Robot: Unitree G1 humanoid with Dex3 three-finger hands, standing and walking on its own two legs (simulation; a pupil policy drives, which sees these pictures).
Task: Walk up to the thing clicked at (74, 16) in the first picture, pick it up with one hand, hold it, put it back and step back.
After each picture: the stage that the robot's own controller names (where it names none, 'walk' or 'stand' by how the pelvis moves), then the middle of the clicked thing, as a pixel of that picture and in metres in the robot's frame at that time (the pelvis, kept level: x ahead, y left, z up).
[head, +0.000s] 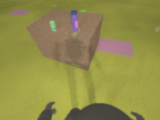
stand; (74, 22) +1.00 +0.25 +0.03
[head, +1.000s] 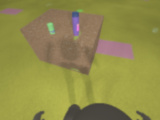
walk; (75, 24) +0.89 +0.21 +0.04
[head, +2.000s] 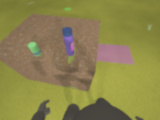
stand; (69, 43) +0.54 +0.20 +0.04
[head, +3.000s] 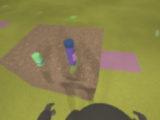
stand; (71, 53) +0.47 +0.20 +0.03
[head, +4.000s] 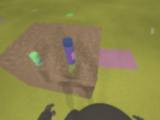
stand; (69, 52) +0.48 +0.20 +0.03
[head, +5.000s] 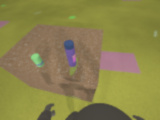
stand; (71, 55) +0.46 +0.19 +0.03
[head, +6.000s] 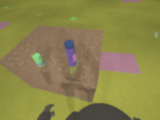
stand; (71, 54) +0.47 +0.19 +0.03
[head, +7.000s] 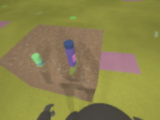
stand; (70, 54) +0.47 +0.19 +0.03
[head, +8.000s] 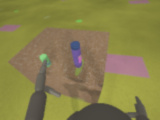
rise first; (76, 55) +0.47 +0.17 +0.03
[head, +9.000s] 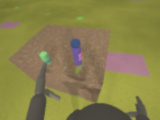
go down; (77, 53) +0.48 +0.17 +0.03
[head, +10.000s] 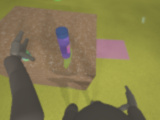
go down; (64, 45) +0.49 +0.17 +0.06
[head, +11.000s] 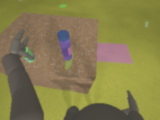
go down; (65, 47) +0.49 +0.17 +0.06
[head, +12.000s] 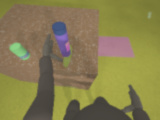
close in; (63, 42) +0.48 +0.17 +0.09
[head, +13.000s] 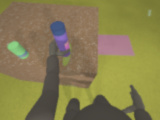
lift; (62, 42) +0.47 +0.17 +0.10
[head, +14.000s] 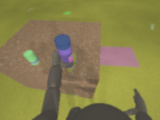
lift; (66, 54) +0.36 +0.16 +0.16
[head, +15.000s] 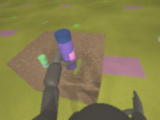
lift; (68, 52) +0.32 +0.15 +0.23
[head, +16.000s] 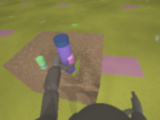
hold; (66, 56) +0.32 +0.16 +0.20
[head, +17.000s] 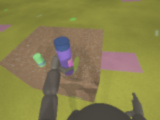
hold; (65, 59) +0.32 +0.16 +0.17
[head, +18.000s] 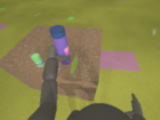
crouch; (62, 48) +0.38 +0.19 +0.19
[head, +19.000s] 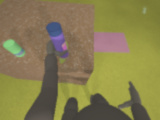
lower; (59, 43) +0.47 +0.17 +0.08
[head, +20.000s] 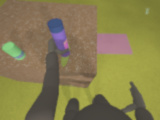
lower; (61, 41) +0.47 +0.17 +0.11
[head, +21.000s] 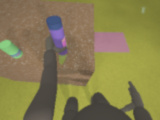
lower; (59, 39) +0.49 +0.17 +0.11
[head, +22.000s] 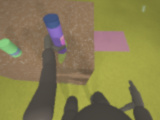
lower; (57, 37) +0.50 +0.17 +0.11
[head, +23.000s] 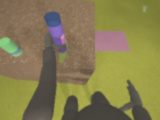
rest; (58, 36) +0.50 +0.17 +0.11
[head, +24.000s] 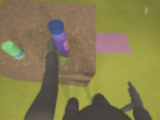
withdraw; (60, 41) +0.47 +0.16 +0.10
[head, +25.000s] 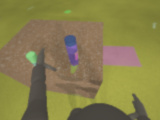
sink last; (72, 52) +0.45 +0.15 +0.07
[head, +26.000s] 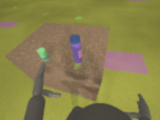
stand; (76, 50) +0.49 +0.16 +0.07
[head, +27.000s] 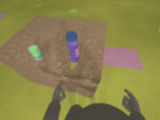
stand; (73, 48) +0.47 +0.16 +0.08
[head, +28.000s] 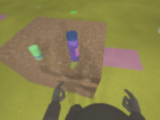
stand; (73, 48) +0.47 +0.16 +0.09
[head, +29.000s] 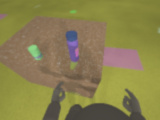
stand; (73, 48) +0.47 +0.16 +0.09
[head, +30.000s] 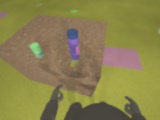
stand; (74, 46) +0.48 +0.16 +0.09
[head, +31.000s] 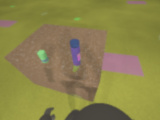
walk; (75, 53) +0.48 +0.16 +0.03
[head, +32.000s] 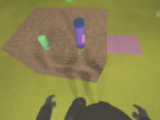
walk; (80, 35) +0.59 +0.12 +0.05
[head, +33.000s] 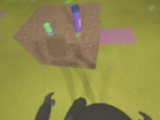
walk; (77, 20) +0.82 +0.19 +0.05
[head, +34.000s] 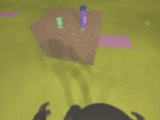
stand; (83, 18) +1.07 +0.17 +0.05
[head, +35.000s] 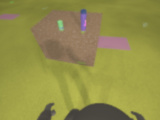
stand; (83, 20) +1.08 +0.15 +0.03
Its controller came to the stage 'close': yes
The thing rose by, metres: 0.20
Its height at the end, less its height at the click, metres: +0.00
